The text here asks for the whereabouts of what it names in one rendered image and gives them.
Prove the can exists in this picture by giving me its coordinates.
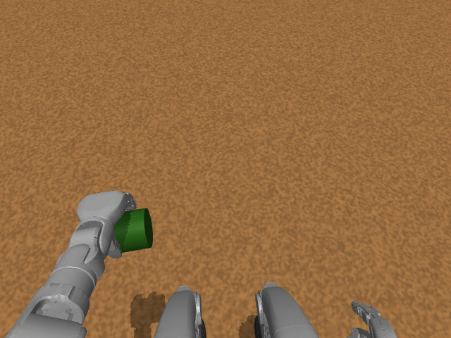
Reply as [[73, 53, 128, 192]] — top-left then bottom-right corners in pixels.
[[107, 208, 153, 256]]

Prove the left robot arm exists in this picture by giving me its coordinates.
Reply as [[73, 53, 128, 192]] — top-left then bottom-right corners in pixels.
[[5, 217, 114, 338]]

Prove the left robot hand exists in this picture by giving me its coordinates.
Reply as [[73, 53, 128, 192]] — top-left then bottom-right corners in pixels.
[[77, 190, 137, 258]]

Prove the right robot hand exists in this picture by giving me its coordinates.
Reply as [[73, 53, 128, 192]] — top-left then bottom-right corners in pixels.
[[346, 301, 397, 338]]

